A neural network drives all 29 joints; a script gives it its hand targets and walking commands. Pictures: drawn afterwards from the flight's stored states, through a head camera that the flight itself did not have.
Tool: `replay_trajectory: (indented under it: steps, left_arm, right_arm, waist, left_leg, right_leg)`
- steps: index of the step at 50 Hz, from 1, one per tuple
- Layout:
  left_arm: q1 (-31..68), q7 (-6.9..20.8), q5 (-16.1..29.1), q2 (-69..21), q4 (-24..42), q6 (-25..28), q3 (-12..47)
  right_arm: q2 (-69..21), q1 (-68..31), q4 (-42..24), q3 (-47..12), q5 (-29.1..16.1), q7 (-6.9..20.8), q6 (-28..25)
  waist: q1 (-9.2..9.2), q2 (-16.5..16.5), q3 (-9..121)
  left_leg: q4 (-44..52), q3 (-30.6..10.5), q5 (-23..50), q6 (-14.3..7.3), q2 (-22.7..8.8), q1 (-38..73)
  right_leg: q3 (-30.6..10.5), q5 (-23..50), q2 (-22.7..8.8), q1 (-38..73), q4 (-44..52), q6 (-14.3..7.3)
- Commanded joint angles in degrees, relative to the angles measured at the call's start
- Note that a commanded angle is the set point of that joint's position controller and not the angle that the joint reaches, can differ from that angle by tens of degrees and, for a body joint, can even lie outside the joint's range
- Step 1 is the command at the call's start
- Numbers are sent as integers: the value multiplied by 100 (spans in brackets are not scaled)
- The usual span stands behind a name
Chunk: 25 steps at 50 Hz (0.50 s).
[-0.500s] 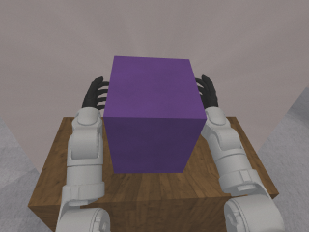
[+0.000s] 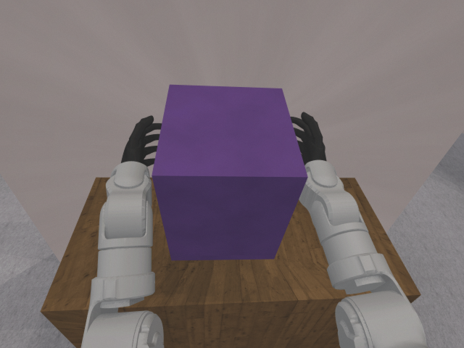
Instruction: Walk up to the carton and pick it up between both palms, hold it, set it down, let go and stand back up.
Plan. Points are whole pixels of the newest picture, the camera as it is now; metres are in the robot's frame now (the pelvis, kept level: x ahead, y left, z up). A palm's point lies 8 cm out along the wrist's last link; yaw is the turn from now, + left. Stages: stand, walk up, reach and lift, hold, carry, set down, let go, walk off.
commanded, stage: hold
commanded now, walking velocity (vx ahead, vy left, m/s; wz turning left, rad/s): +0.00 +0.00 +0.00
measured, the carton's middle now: (224, 177) +0.38 +0.01 +0.12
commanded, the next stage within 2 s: none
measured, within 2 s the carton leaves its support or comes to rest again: neither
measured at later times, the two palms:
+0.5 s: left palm (134, 167) +0.34 +0.16 +0.17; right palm (312, 164) +0.35 -0.13 +0.18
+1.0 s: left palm (133, 165) +0.35 +0.16 +0.17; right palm (310, 161) +0.36 -0.13 +0.18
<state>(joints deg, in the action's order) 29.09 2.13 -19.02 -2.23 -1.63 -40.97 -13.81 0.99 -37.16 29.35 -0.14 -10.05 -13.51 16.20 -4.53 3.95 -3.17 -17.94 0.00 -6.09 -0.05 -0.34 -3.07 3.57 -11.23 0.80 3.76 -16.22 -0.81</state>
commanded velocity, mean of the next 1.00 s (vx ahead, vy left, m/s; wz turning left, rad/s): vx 0.00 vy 0.00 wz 0.00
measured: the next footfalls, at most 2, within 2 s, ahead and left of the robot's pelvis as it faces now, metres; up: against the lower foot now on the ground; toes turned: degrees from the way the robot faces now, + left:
none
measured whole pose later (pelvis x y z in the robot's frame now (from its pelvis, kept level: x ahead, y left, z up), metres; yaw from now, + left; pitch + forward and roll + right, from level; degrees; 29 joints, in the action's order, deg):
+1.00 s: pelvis -0.01 +0.00 +0.00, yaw +0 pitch -9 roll -1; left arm 30.0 2.6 -21.0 -2.6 -1.7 -41.3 -13.9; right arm 0.7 -38.0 31.1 1.0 -8.5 -12.2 14.9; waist -4.3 4.5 -3.8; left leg -17.5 0.4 -5.4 -0.4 -0.4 -3.1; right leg 3.2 -10.4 0.8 3.6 -15.7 -0.7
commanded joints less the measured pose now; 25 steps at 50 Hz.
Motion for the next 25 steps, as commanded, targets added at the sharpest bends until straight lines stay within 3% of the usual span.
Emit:
replay_trajectory:
  steps: [1, 9, 11, 16, 25]
  left_arm:
    - [4004, 669, 984, -3061, 831, 495, 2810]
    - [3981, 680, 902, -3033, 681, 445, 2649]
    - [3378, 768, 664, -2745, 605, 277, 2405]
    - [3680, 798, 829, -2800, 1134, 352, 2675]
    - [3704, 772, 823, -2788, 888, 341, 2616]
  right_arm:
    - [-3145, -4045, -1814, -2042, -290, 666, -402]
    - [-3096, -4103, -1636, -1935, -243, 701, -422]
    - [-2834, -3770, -1743, -2001, -319, 628, -377]
    - [-2874, -3868, -2116, -2117, -407, 644, -464]
    - [-2864, -3965, -2056, -1931, -199, 743, -510]
  waist:
    - [-41, -517, 2484]
    - [-9, -481, 2498]
    - [-3, -431, 2314]
    - [-81, -561, 2615]
    - [-31, -467, 2390]
  left_leg:
    - [-78, 115, 1061, 45, 107, 1686]
    - [-39, 145, 979, -3, 99, 1672]
    - [-107, 188, 1350, 6, 131, 1748]
    - [-224, 163, 1695, 101, 138, 1899]
    - [-27, 203, 1007, -24, 84, 1727]
  right_leg:
    - [187, 948, 147, -649, 257, 393]
    - [176, 856, 134, -611, 270, 391]
    - [178, 1370, 106, -390, 296, 399]
    - [245, 1529, 132, -388, 244, 398]
    - [233, 728, 89, -644, 340, 340]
